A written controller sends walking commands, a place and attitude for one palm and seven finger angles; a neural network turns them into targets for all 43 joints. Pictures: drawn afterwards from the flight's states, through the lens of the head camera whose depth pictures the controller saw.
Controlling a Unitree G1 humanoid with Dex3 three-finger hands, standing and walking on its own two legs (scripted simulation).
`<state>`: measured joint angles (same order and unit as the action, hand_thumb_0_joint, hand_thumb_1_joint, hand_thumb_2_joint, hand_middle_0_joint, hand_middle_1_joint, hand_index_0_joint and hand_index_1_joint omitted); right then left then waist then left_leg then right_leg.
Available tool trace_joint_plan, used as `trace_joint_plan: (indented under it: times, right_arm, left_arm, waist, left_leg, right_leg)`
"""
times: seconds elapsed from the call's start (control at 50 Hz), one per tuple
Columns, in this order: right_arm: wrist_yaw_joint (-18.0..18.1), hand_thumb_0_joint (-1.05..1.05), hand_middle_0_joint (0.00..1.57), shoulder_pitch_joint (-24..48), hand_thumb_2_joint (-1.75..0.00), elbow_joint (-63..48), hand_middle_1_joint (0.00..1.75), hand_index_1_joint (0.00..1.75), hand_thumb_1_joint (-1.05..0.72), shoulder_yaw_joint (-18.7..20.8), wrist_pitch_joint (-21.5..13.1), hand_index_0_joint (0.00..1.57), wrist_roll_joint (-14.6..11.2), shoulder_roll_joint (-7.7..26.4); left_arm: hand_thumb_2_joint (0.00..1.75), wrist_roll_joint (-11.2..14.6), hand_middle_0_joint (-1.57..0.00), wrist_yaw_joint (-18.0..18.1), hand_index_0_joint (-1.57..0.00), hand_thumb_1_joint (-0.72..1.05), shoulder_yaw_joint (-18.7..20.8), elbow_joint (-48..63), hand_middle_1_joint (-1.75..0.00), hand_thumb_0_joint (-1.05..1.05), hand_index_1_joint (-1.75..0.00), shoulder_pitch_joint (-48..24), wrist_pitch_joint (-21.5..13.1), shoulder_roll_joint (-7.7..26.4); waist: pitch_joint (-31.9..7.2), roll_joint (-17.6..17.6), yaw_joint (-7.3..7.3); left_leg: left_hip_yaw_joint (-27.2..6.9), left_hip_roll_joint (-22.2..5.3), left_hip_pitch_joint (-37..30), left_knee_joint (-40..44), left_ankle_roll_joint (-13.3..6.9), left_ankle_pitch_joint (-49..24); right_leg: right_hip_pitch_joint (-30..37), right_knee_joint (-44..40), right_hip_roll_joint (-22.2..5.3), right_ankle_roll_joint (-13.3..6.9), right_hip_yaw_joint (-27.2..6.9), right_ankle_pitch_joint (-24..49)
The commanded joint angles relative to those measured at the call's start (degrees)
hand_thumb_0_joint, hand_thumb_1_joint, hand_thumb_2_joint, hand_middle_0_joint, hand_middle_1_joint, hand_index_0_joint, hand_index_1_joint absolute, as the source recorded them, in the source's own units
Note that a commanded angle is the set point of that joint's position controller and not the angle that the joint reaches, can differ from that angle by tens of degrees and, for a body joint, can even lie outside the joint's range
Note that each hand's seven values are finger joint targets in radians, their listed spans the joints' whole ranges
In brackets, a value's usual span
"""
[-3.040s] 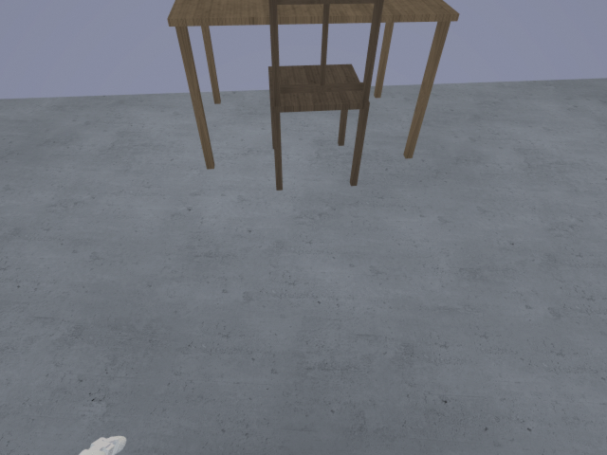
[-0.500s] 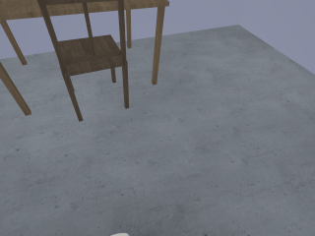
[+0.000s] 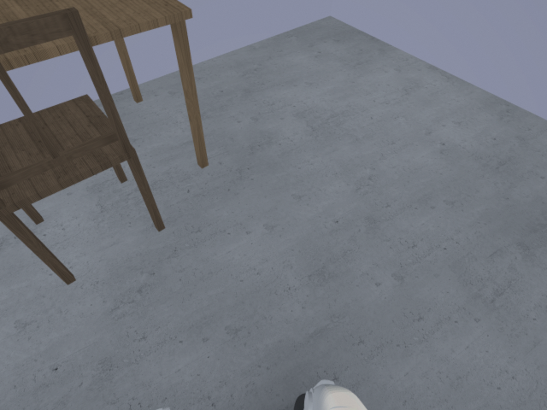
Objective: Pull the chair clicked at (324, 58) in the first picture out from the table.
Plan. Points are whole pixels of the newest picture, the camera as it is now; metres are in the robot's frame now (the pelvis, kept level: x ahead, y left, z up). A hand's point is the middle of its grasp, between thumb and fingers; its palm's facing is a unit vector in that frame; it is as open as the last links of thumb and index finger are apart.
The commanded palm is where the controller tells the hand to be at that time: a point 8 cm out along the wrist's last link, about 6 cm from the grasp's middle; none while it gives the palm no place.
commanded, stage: walk to a spot facing it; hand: left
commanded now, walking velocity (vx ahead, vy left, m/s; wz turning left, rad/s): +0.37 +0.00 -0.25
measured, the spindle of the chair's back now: (27, 112) +0.79 +0.61 -0.06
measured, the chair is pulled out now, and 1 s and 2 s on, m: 0.00 0.00 0.00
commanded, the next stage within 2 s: turn to face it in 0.46 s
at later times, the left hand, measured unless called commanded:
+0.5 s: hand (163, 376) +0.21 +0.19 -0.19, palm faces +0.05 -0.99 -0.15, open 7.3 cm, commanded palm none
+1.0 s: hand (182, 244) +0.46 +0.19 -0.15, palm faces +0.09 -0.97 -0.23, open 7.3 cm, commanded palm none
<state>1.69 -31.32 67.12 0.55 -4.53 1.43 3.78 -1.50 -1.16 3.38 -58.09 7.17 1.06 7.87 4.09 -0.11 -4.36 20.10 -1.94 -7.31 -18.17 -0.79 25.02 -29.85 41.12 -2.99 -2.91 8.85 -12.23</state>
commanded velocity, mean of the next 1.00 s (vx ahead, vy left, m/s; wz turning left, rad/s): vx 0.17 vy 0.00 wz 0.20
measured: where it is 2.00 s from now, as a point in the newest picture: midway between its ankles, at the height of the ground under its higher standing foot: (261, 362)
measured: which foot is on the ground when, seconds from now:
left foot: down 0.00-0.08, up 0.10-0.48, down 0.50-1.00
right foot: up 0.00-0.04, down 0.06-0.52, up 0.54-0.98, down 1.00-1.00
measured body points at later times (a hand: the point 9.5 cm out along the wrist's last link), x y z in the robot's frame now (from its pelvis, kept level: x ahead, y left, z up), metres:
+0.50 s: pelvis +0.24 +0.02 -0.01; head +0.25 +0.04 +0.44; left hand +0.21 +0.24 -0.17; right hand +0.34 -0.23 -0.13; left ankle +0.36 +0.12 -0.73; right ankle +0.12 -0.09 -0.73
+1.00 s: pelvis +0.35 +0.00 +0.00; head +0.37 -0.02 +0.45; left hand +0.45 +0.24 -0.13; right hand +0.34 -0.22 -0.16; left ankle +0.36 +0.12 -0.73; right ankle +0.37 -0.10 -0.73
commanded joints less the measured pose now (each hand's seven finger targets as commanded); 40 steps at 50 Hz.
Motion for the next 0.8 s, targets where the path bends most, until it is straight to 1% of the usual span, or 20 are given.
trace_joint_plan:
  times: [0.0,0.02,0.04,0.06,0.08,0.1,0.14,0.2,0.24,0.32,0.4,0.42,0.46,0.48,0.5,0.52,0.56,0.62,0.7,0.78]
  right_arm:
    - [0.44,0.00,0.20,-2.31,-0.90,-1.42,0.30,0.30,-0.90,2.57,-0.13,0.20,-0.29,11.93]
    - [-0.09,0.00,0.20,-0.38,-0.90,-2.39,0.30,0.30,-0.90,2.62,-0.20,0.20,-0.92,11.80]
    - [-0.56,0.00,0.20,-0.46,-0.90,-4.26,0.30,0.30,-0.90,2.28,-0.45,0.20,-1.88,8.51]
    - [-0.31,0.00,0.20,1.91,-0.90,-5.85,0.30,0.30,-0.90,2.27,-0.60,0.20,-1.93,7.01]
    - [-0.23,0.00,0.20,6.59,-0.90,-7.10,0.30,0.30,-0.90,2.56,-0.40,0.20,-1.65,7.20]
    - [-0.75,0.00,0.20,8.63,-0.90,-7.50,0.30,0.30,-0.90,2.71,-0.14,0.20,-1.11,6.58]
    - [-0.78,0.00,0.20,8.51,-0.90,-6.68,0.30,0.30,-0.90,2.70,1.45,0.20,-0.42,5.00]
    - [-1.32,0.00,0.20,5.11,-0.90,-6.23,0.30,0.30,-0.90,2.62,3.09,0.20,0.20,3.42]
    - [-1.93,0.00,0.20,7.58,-0.90,-7.48,0.30,0.30,-0.90,2.77,3.26,0.20,0.03,3.82]
    - [-3.04,0.00,0.20,18.07,-0.90,-11.08,0.30,0.30,-0.90,2.42,2.41,0.20,0.04,5.66]
    - [-3.46,0.00,0.20,22.99,-0.90,-13.03,0.30,0.30,-0.90,2.45,1.51,0.20,-0.08,7.59]
    - [-3.30,0.00,0.20,22.52,-0.90,-12.89,0.30,0.30,-0.90,2.59,1.37,0.20,-0.03,8.30]
    - [-2.41,0.00,0.20,11.49,-0.90,-9.59,0.30,0.30,-0.90,3.59,0.73,0.20,0.48,11.59]
    - [-1.69,0.00,0.20,3.68,-0.90,-7.88,0.30,0.30,-0.90,4.90,0.32,0.20,1.33,17.78]
    - [-1.40,0.00,0.20,-1.15,-0.90,-7.00,0.30,0.30,-0.90,5.70,0.68,0.20,0.94,22.34]
    - [-1.17,0.00,0.20,2.54,-0.90,-7.65,0.30,0.30,-0.90,4.85,1.22,0.20,0.37,20.32]
    - [-0.66,0.00,0.20,10.49,-0.90,-9.33,0.30,0.30,-0.90,3.39,0.85,0.20,0.15,14.96]
    - [-0.29,0.00,0.20,14.08,-0.90,-8.98,0.30,0.30,-0.90,1.97,0.13,0.20,-0.42,10.89]
    - [-0.29,0.00,0.20,13.29,-0.90,-9.03,0.30,0.30,-0.90,2.77,0.71,0.20,-0.61,11.29]
    - [-0.60,0.00,0.20,13.72,-0.90,-9.59,0.30,0.30,-0.90,3.69,2.52,0.20,-0.32,13.64]
  left_arm:
    - [0.90,-0.50,-0.20,0.30,-0.20,0.90,0.77,1.22,-0.30,0.00,-0.30,9.67,-3.39,4.28]
    - [0.90,-0.67,-0.20,0.50,-0.20,0.90,1.73,-1.25,-0.30,0.00,-0.30,17.25,-4.11,7.21]
    - [0.90,-0.41,-0.20,1.34,-0.20,0.90,3.12,-2.63,-0.30,0.00,-0.30,23.65,-4.51,12.71]
    - [0.90,0.91,-0.20,1.69,-0.20,0.90,3.44,-3.42,-0.30,0.00,-0.30,25.05,-4.33,15.67]
    - [0.90,1.26,-0.20,2.20,-0.20,0.90,3.51,-2.57,-0.30,0.00,-0.30,21.83,-3.97,15.20]
    - [0.90,1.12,-0.20,2.26,-0.20,0.90,2.58,-1.94,-0.30,0.00,-0.30,17.78,-4.45,12.51]
    - [0.90,0.90,-0.20,2.45,-0.20,0.90,0.93,-1.45,-0.30,0.00,-0.30,12.12,-5.01,7.52]
    - [0.90,-0.02,-0.20,2.39,-0.20,0.90,0.42,-0.81,-0.30,0.00,-0.30,10.84,-5.97,5.32]
    - [0.90,0.02,-0.20,2.19,-0.20,0.90,0.28,-1.12,-0.30,0.00,-0.30,9.98,-6.15,6.18]
    - [0.90,0.33,-0.20,1.76,-0.20,0.90,0.22,-2.20,-0.30,0.00,-0.30,13.63,-6.17,7.44]
    - [0.90,0.16,-0.20,1.87,-0.20,0.90,0.70,-2.75,-0.30,0.00,-0.30,15.41,-5.70,9.98]
    - [0.90,0.25,-0.20,1.87,-0.20,0.90,0.68,-2.81,-0.30,0.00,-0.30,15.75,-5.50,10.31]
    - [0.90,0.53,-0.20,2.00,-0.20,0.90,0.67,-2.80,-0.30,0.00,-0.30,15.00,-5.24,9.74]
    - [0.90,1.11,-0.20,1.73,-0.20,0.90,0.39,-1.88,-0.30,0.00,-0.30,17.05,-5.00,7.12]
    - [0.90,1.47,-0.20,1.34,-0.20,0.90,-0.26,-0.70,-0.30,0.00,-0.30,17.01,-5.19,5.58]
    - [0.90,0.86,-0.20,1.75,-0.20,0.90,0.32,-0.49,-0.30,0.00,-0.30,14.82,-4.72,7.71]
    - [0.90,0.59,-0.20,1.43,-0.20,0.90,0.18,-1.01,-0.30,0.00,-0.30,11.46,-4.24,5.88]
    - [0.90,0.32,-0.20,1.44,-0.20,0.90,-0.43,-2.63,-0.30,0.00,-0.30,14.68,-2.76,2.66]
    - [0.90,0.34,-0.20,2.24,-0.20,0.90,-0.24,-1.57,-0.30,0.00,-0.30,13.79,-1.37,2.02]
    - [0.90,0.46,-0.20,2.48,-0.20,0.90,0.43,1.68,-0.30,0.00,-0.30,8.06,-0.43,3.86]
  waist:
    - [-4.98,7.76,7.87]
    - [-9.48,6.10,11.53]
    - [-16.08,-4.73,13.41]
    - [-17.90,-7.28,11.76]
    - [-11.23,-1.31,11.57]
    - [-6.73,-1.82,9.93]
    - [-0.34,2.08,4.95]
    - [0.51,-2.93,1.78]
    - [0.86,-5.50,1.51]
    - [2.24,-7.85,4.56]
    - [2.50,-5.52,5.74]
    - [2.19,-4.95,5.19]
    - [-3.56,0.46,0.01]
    - [-10.78,11.87,-2.27]
    - [-15.11,21.62,-2.67]
    - [-12.08,14.19,-1.61]
    - [-3.27,8.71,0.92]
    - [-2.07,6.93,5.03]
    - [-5.31,6.27,5.45]
    - [-5.61,8.47,4.45]
  left_leg:
    - [-4.18,-14.94,1.65,-18.37,-2.74,-71.91]
    - [-3.51,-13.75,13.06,-30.68,-1.23,-61.77]
    - [-3.23,-6.77,30.68,-49.14,1.01,-25.39]
    - [-9.41,-0.43,41.27,-64.86,2.01,7.75]
    - [-16.42,-3.54,44.99,-66.90,0.63,4.44]
    - [-17.67,-6.09,44.89,-64.50,0.93,-1.70]
    - [-18.77,-8.68,40.13,-58.44,1.18,-5.82]
    - [-16.79,-8.55,36.57,-49.83,2.32,-8.15]
    - [-16.23,-8.71,36.63,-43.32,2.92,-11.27]
    - [-13.93,-7.36,37.95,-28.61,2.97,-15.78]
    - [-11.92,-5.11,33.98,-20.23,1.59,-14.52]
    - [-11.06,-4.11,31.07,-18.38,1.24,-14.23]
    - [-11.61,-2.89,13.48,-11.37,0.26,-17.45]
    - [-26.19,-14.96,-0.37,-8.66,-3.75,-21.34]
    - [-40.62,-27.01,-5.60,-1.20,-8.77,-27.05]
    - [-39.39,-27.10,1.44,1.99,-9.30,-18.63]
    - [-32.47,-23.13,13.00,3.26,-8.22,-23.11]
    - [-20.76,-16.17,20.86,3.34,-6.50,-37.50]
    - [-20.26,-13.43,19.54,1.95,-7.86,-44.25]
    - [-24.41,-13.80,17.98,1.54,-9.12,-35.93]
  right_leg:
    - [14.15,-8.70,5.78,-3.58,4.54,-0.91]
    - [29.81,-10.66,2.26,-5.70,0.31,5.37]
    - [45.51,-12.45,-13.28,-12.45,-21.16,12.90]
    - [49.51,-18.73,-22.73,-18.71,-38.19,23.35]
    - [43.27,-21.41,-22.58,-18.66,-34.10,20.89]
    - [35.00,-22.75,-19.00,-14.06,-27.68,20.64]
    - [19.71,-26.17,-15.26,-9.38,-19.49,15.33]
    - [12.24,-28.06,-11.44,-7.16,-11.44,14.23]
    - [11.80,-29.20,-10.06,-6.97,-9.64,12.04]
    - [17.18,-28.07,-9.01,-6.34,-9.28,13.30]
    - [22.22,-25.10,-10.76,-5.58,-10.56,15.94]
    - [22.28,-23.00,-10.59,-5.26,-10.39,18.64]
    - [18.15,-6.77,-7.17,-2.92,-7.39,24.01]
    - [7.83,8.47,-1.33,0.16,-3.58,9.39]
    - [-0.30,26.01,4.11,1.49,-2.99,-20.99]
    - [-0.74,31.88,1.31,0.44,-8.31,-21.20]
    - [-3.13,33.84,-2.26,1.51,-8.82,-13.06]
    - [4.29,24.99,-3.99,3.93,-7.08,-8.37]
    - [6.74,15.67,-2.58,5.97,-5.35,-6.52]
    - [4.48,10.71,-2.20,7.09,-5.35,-7.44]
